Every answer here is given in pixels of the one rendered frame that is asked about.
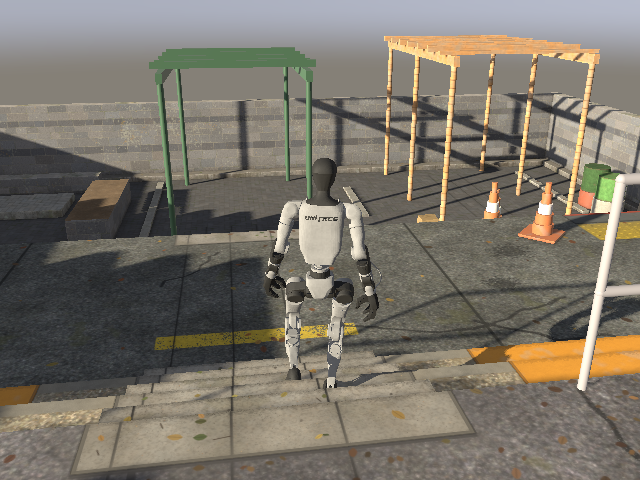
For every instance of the right robot hand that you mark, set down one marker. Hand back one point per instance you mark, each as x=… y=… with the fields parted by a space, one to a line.
x=372 y=308

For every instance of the robot left forearm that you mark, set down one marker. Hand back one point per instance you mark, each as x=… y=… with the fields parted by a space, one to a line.
x=274 y=262

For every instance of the left robot foot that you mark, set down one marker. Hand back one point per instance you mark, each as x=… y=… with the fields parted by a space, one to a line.
x=293 y=374

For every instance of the right robot upper arm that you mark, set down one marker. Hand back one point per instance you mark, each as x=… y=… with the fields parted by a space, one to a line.
x=353 y=213

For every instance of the left robot upper arm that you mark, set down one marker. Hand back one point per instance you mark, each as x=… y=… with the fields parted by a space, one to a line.
x=290 y=210

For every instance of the robot right forearm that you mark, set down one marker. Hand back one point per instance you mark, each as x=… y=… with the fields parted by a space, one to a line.
x=365 y=273

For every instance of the left robot thigh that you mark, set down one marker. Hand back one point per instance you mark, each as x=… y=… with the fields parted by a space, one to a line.
x=295 y=292

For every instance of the left robot hand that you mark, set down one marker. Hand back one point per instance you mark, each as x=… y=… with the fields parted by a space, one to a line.
x=273 y=282

